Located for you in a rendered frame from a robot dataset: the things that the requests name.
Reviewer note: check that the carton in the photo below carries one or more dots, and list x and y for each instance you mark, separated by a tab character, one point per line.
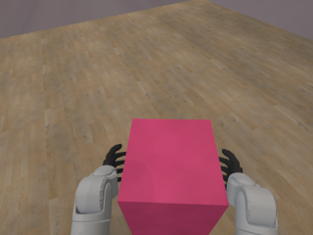
172	182

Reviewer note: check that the left robot forearm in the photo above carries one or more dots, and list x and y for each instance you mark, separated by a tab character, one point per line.
92	208

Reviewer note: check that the robot left hand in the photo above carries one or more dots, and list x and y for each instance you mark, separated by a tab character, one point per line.
111	159

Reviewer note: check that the right robot forearm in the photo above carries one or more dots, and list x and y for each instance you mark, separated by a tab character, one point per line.
255	207

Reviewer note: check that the robot right hand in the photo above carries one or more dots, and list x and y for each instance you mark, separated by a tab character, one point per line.
233	165

